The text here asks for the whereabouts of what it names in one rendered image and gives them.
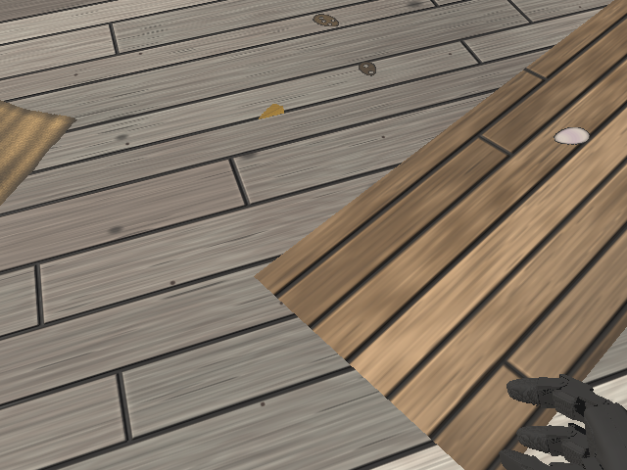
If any right robot hand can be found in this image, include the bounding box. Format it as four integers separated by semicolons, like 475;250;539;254
499;374;627;470

